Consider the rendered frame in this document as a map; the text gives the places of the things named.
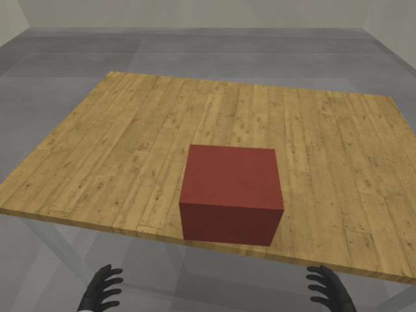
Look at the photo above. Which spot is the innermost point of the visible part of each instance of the table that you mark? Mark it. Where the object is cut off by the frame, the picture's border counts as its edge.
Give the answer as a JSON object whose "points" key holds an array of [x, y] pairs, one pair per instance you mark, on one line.
{"points": [[116, 163]]}

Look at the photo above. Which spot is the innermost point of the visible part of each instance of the right robot hand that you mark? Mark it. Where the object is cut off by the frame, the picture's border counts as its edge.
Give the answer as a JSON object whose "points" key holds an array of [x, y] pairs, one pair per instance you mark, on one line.
{"points": [[338, 298]]}

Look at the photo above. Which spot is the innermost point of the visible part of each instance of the carton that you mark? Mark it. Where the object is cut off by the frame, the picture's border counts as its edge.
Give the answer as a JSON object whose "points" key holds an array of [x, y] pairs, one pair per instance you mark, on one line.
{"points": [[231, 195]]}

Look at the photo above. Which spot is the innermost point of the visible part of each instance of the left robot hand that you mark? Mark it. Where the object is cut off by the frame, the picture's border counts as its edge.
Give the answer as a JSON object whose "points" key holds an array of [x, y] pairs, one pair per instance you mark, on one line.
{"points": [[94, 294]]}

